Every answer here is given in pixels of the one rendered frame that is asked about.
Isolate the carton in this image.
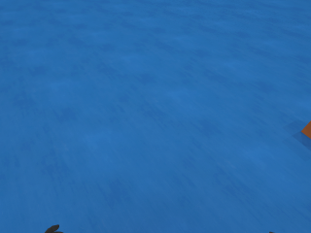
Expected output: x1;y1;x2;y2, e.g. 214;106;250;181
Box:
301;121;311;139

